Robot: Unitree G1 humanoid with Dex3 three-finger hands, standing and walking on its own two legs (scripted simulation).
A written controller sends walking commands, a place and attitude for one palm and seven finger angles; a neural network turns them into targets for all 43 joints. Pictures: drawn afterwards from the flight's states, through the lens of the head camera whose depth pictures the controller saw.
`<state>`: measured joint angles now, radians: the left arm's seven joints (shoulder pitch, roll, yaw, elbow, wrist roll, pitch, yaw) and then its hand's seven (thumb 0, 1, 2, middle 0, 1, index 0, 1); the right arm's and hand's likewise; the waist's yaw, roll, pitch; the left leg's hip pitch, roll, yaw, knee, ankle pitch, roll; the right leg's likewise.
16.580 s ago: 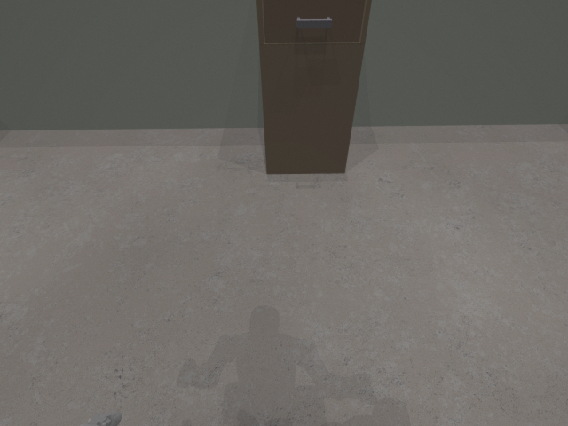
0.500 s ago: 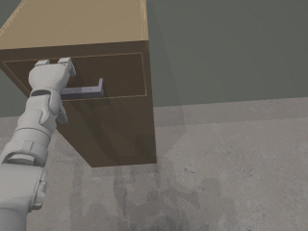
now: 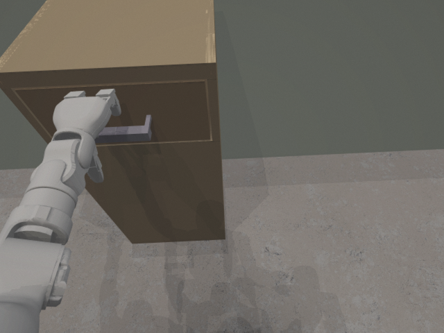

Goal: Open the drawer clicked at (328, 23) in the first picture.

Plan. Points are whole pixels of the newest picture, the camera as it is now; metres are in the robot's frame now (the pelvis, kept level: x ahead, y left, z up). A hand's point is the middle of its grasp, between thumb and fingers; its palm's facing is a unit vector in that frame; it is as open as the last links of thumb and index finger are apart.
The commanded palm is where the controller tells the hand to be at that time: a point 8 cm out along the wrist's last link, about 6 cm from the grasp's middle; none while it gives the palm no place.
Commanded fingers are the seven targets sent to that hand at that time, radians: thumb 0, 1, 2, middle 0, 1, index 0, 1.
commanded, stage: re-aim the fingers above the handle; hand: left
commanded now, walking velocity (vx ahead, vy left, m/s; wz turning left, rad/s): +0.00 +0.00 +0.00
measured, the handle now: (121, 127) +0.53 +0.24 +0.04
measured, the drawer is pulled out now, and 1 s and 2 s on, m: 0.00 0.00 0.00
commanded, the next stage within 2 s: lower the fingers behind the handle in 1.78 s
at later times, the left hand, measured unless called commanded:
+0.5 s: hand (98, 134) +0.46 +0.25 +0.09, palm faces -0.02 +0.00 -1.00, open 13.8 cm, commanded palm +0.44 +0.25 +0.16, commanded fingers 0.00 -0.50 0.30 -0.30 -1.20 -0.30 -1.20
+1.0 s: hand (92, 153) +0.42 +0.25 +0.09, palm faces -0.02 +0.00 -1.00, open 13.8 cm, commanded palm +0.41 +0.25 +0.16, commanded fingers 0.00 -0.50 0.30 -0.30 -1.20 -0.30 -1.20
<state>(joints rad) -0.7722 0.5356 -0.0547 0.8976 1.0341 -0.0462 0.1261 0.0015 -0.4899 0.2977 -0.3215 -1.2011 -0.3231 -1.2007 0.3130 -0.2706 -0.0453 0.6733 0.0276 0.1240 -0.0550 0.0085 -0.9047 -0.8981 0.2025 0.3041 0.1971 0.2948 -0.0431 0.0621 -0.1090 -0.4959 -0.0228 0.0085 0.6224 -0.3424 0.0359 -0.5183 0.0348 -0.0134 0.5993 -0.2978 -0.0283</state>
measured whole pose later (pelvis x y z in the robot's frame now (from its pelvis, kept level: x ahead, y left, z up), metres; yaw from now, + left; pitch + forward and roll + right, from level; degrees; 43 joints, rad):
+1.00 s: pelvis +0.00 +0.01 +0.00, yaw -1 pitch +9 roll +0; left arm -0.60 0.49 -0.04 0.73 1.03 -0.02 0.13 0.00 -0.49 0.30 -0.32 -1.20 -0.32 -1.20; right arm 0.27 -0.26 -0.03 0.65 0.04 0.13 -0.05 0.01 -0.90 -0.90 0.20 0.30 0.20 0.29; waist -0.02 0.06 -0.10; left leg -0.42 -0.03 0.03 0.59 -0.33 0.04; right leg -0.46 0.03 0.01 0.58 -0.29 -0.02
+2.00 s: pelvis +0.00 +0.00 +0.00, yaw -1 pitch +11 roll +0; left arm -0.72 0.51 -0.04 0.84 1.03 0.00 0.17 0.00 -0.49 0.30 -0.32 -1.20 -0.32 -1.20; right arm 0.24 -0.26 -0.03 0.65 0.03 0.11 -0.05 0.01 -0.91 -0.90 0.20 0.30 0.20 0.29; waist -0.02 0.06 -0.11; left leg -0.46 -0.03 0.03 0.61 -0.34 0.04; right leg -0.49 0.03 0.01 0.60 -0.29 -0.02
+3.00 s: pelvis -0.02 +0.01 -0.01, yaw +0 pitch +15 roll -1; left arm -0.76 0.47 -0.09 0.96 1.08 -0.02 0.30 0.00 -0.49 0.30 -0.32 -1.23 -0.30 -1.27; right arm 0.32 -0.26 -0.05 0.68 0.02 0.10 -0.03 0.01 -0.90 -0.90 0.20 0.30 0.20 0.29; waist -0.04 0.05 -0.14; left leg -0.63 -0.03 0.01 0.74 -0.36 0.05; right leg -0.65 0.03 -0.01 0.70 -0.31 -0.02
